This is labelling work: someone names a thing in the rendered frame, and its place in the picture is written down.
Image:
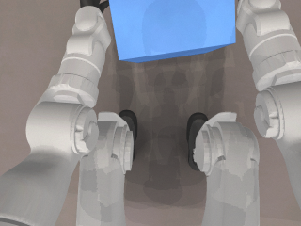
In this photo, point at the robot left forearm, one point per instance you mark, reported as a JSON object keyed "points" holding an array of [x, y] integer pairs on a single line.
{"points": [[82, 64]]}

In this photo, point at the robot right forearm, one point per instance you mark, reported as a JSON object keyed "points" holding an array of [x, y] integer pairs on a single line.
{"points": [[270, 43]]}

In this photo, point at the robot right upper arm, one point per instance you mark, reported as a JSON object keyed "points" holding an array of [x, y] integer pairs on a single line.
{"points": [[278, 116]]}

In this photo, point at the right robot shin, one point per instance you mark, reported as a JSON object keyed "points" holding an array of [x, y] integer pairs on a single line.
{"points": [[230, 117]]}

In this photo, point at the left robot thigh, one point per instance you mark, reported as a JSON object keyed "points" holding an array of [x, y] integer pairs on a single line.
{"points": [[100, 198]]}

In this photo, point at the robot left hand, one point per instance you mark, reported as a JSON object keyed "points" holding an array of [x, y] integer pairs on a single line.
{"points": [[95, 3]]}

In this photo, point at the robot left upper arm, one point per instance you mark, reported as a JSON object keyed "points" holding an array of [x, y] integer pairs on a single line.
{"points": [[33, 192]]}

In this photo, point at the carton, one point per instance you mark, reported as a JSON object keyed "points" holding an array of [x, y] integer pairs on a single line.
{"points": [[149, 30]]}

